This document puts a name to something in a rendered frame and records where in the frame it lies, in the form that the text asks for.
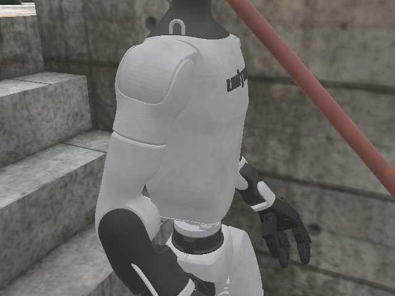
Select stairs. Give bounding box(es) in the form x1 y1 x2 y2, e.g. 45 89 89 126
0 15 174 296

